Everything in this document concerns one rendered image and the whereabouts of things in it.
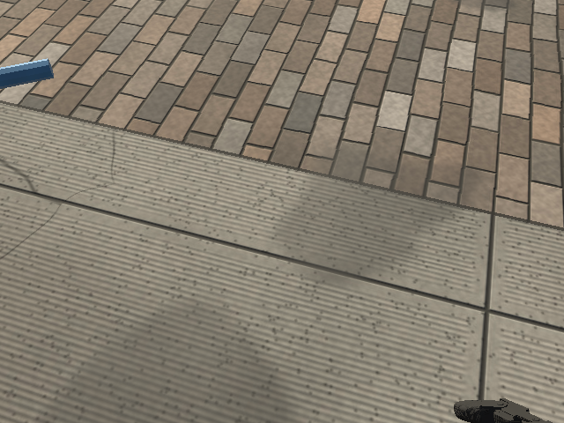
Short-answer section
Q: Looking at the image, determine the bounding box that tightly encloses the robot right hand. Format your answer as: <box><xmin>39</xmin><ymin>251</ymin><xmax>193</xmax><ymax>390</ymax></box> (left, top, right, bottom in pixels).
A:
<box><xmin>454</xmin><ymin>398</ymin><xmax>552</xmax><ymax>423</ymax></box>

